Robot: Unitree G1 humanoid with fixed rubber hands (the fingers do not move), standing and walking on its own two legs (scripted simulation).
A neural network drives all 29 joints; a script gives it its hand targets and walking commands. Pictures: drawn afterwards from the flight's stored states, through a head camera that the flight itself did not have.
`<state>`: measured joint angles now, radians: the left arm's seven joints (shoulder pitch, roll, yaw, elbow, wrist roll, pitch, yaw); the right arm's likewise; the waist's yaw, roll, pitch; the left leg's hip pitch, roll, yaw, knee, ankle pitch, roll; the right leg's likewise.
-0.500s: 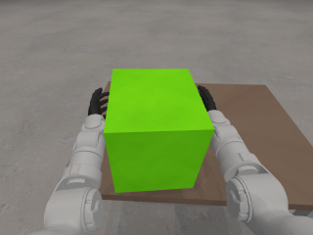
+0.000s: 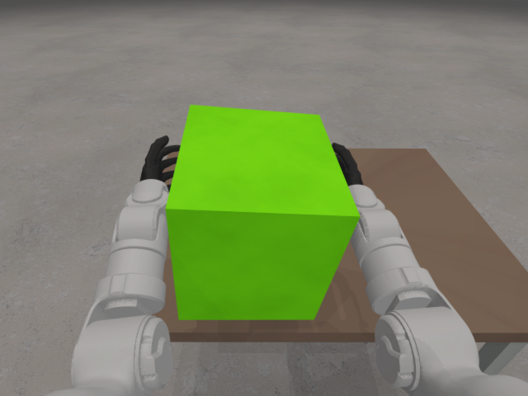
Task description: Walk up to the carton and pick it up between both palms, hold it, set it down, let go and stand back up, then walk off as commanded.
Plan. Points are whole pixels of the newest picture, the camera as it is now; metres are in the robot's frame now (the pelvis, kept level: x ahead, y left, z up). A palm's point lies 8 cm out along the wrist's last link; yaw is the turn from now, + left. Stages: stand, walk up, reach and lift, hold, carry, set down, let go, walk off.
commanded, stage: reach and lift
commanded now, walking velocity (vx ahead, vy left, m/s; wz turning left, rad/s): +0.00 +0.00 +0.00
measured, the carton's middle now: (252, 212) +0.36 +0.03 +0.15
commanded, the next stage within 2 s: hold in 1.10 s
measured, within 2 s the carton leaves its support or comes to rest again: neither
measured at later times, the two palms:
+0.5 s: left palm (156, 181) +0.37 +0.18 +0.20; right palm (351, 186) +0.38 -0.13 +0.18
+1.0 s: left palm (152, 173) +0.36 +0.17 +0.22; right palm (356, 179) +0.37 -0.13 +0.20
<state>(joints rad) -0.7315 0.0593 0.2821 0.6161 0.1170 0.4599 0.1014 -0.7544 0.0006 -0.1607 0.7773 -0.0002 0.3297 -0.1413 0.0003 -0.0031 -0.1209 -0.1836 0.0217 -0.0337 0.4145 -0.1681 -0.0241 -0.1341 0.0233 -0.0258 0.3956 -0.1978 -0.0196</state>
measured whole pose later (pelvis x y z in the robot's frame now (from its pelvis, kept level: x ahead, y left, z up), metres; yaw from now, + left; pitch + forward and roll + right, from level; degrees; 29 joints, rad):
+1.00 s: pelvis +0.00 +0.00 +0.00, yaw +0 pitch -5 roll -1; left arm -0.73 0.06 0.28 0.45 0.12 0.62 0.08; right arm -0.75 0.01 -0.16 0.62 0.04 0.47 -0.16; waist -0.02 0.00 -0.11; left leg -0.16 0.02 -0.03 0.41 -0.17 -0.02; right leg -0.11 0.02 -0.03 0.39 -0.20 -0.02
